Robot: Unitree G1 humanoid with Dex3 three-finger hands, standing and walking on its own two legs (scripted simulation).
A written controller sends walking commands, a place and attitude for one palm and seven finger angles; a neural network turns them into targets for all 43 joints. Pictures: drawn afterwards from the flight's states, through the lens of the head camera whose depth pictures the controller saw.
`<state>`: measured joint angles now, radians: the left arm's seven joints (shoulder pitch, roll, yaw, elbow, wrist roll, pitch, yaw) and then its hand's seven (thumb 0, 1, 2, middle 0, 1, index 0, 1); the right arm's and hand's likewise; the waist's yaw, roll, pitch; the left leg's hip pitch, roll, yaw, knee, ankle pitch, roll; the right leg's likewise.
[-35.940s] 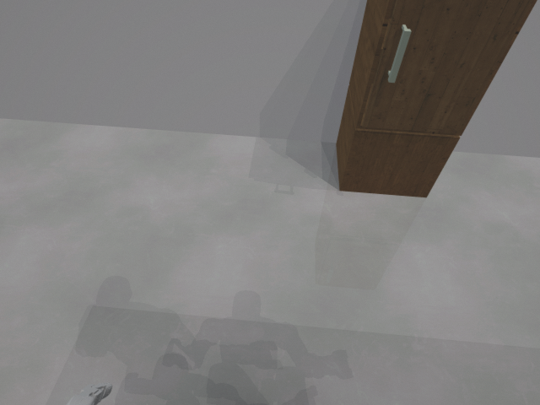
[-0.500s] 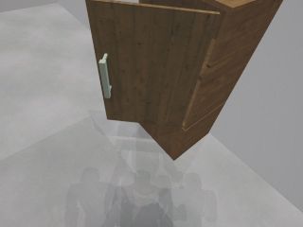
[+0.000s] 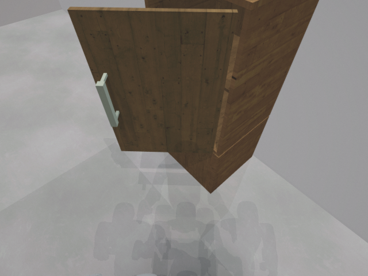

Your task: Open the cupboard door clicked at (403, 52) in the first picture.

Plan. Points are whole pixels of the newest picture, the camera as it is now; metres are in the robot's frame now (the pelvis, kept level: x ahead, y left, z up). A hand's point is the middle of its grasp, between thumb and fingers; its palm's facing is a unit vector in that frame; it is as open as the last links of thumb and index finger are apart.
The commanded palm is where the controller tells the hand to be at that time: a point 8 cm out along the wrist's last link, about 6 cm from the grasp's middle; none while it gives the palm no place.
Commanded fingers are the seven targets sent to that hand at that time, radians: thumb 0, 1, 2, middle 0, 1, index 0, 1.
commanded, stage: come to a stop and stand still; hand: left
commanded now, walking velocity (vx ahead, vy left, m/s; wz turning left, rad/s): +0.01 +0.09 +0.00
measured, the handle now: (109, 101) +0.61 +0.27 -0.02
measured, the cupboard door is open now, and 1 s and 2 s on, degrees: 46 46 46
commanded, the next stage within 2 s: look again from close up in 0.36 s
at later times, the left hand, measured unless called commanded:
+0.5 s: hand out of the picture -0.02 +0.21 -0.18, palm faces +0.01 -0.98 -0.18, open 7.4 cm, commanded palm none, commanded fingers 0.00 0.90 0.90 -0.20 -0.30 -0.20 -0.30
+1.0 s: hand out of the picture +0.07 +0.25 -0.14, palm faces -0.01 -0.95 -0.32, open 7.4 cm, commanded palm none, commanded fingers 0.00 0.90 0.90 -0.20 -0.30 -0.20 -0.30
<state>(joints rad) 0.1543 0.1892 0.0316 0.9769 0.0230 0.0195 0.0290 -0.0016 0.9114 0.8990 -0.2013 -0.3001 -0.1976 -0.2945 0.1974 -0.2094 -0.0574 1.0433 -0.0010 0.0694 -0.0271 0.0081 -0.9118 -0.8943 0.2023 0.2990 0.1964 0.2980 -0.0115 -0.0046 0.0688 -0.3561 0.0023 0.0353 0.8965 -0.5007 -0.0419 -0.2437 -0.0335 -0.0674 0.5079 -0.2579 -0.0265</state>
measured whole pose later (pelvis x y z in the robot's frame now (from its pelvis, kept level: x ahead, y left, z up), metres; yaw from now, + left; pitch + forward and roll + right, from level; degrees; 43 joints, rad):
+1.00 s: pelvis -0.04 +0.02 +0.00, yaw +0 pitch -3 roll +0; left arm 0.17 0.31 0.00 0.97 0.02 -0.01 0.01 0.00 0.91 0.90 -0.20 -0.30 -0.20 -0.29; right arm 0.17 -0.30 -0.01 0.99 -0.02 -0.01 0.00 0.01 -0.91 -0.89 0.21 0.30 0.20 0.30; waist -0.01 0.00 -0.01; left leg -0.16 0.00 0.06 0.46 -0.24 0.02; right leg -0.21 -0.04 -0.06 0.46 -0.18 0.00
